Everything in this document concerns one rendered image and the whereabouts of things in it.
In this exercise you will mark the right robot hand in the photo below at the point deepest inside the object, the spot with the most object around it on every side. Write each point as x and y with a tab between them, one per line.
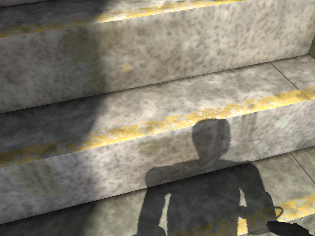
287	229

